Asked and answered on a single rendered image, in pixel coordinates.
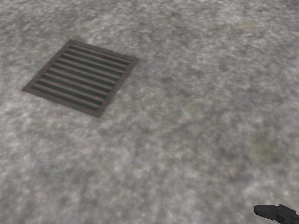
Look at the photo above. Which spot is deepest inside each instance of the robot right hand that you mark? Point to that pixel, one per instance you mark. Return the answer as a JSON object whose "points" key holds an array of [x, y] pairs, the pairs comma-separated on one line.
{"points": [[280, 213]]}

